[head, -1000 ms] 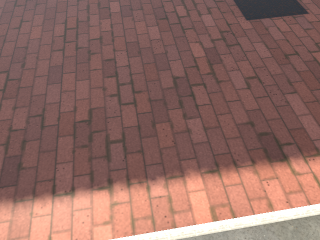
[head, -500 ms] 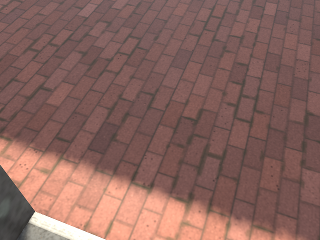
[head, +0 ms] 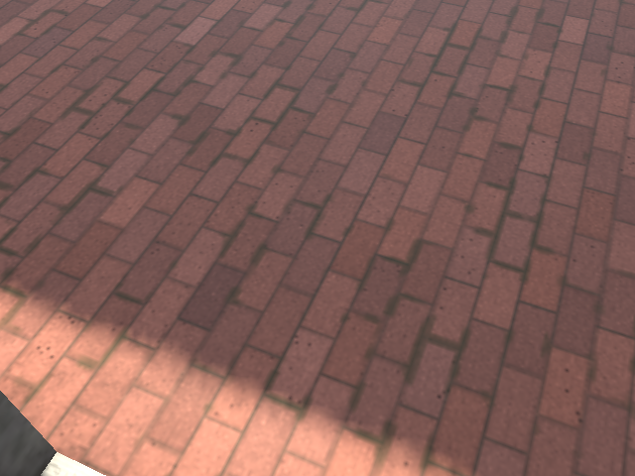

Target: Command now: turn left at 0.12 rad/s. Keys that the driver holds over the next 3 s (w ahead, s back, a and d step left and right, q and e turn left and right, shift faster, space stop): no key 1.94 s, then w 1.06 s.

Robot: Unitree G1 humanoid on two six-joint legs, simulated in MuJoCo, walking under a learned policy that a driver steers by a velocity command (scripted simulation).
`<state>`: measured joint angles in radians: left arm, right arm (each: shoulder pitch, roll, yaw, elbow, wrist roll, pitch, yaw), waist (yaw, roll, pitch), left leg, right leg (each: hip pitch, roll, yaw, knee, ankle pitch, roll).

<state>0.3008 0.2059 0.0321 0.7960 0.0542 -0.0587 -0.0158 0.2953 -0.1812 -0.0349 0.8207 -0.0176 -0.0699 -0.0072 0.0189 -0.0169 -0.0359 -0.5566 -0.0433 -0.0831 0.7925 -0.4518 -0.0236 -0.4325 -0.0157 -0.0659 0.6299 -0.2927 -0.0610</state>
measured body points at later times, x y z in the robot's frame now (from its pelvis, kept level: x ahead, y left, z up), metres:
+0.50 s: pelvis +0.04 -0.01 +0.01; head +0.06 -0.01 +0.46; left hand +0.14 +0.23 -0.13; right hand +0.11 -0.23 -0.14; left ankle +0.06 +0.11 -0.73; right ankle +0.03 -0.10 -0.73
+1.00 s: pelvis +0.07 -0.01 +0.00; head +0.08 -0.01 +0.45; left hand +0.11 +0.23 -0.15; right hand +0.13 -0.24 -0.15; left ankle +0.06 +0.11 -0.73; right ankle +0.03 -0.10 -0.73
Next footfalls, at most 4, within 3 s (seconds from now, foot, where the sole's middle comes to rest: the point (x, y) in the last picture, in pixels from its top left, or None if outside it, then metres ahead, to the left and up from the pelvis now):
0.26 left None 0.10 0.12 -0.76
2.74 right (397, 454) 0.57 -0.14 -0.89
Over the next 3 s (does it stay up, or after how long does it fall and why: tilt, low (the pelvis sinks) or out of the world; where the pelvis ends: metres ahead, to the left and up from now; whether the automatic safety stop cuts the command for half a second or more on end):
stays up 0.53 -0.02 -0.11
